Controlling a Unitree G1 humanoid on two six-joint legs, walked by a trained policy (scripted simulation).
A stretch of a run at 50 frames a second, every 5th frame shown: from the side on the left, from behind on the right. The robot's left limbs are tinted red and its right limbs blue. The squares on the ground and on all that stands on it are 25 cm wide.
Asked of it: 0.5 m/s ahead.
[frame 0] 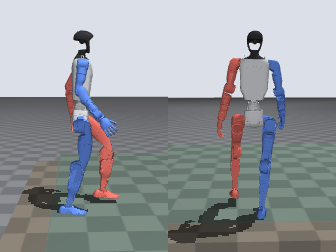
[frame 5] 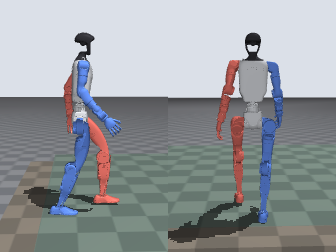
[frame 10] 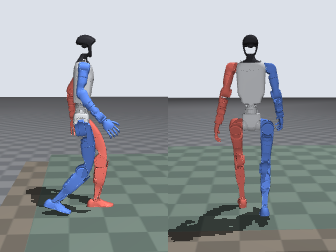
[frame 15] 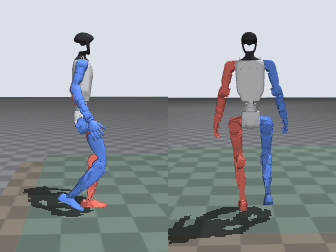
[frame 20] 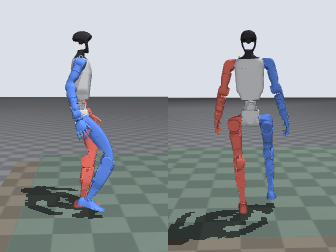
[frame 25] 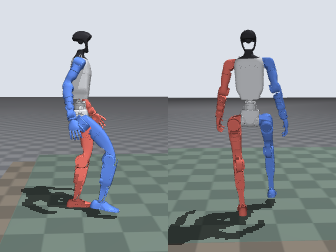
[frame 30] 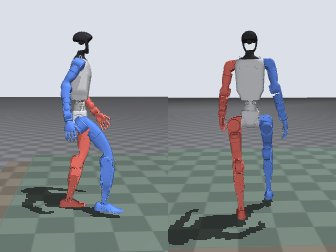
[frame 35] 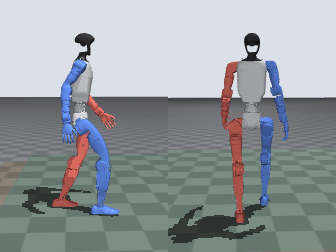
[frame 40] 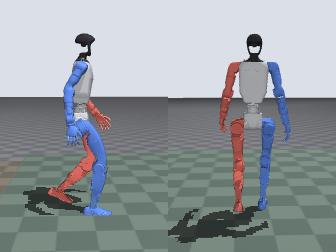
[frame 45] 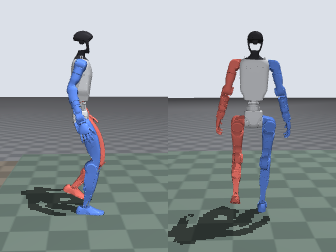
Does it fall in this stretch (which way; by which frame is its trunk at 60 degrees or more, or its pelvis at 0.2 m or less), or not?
no
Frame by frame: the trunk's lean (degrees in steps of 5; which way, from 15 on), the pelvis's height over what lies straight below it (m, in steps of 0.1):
0: 5, 0.8
5: 5, 0.8
10: 5, 0.8
15: 0, 0.8
20: 0, 0.8
25: 0, 0.8
30: 5, 0.8
35: 5, 0.8
40: 5, 0.8
45: 5, 0.8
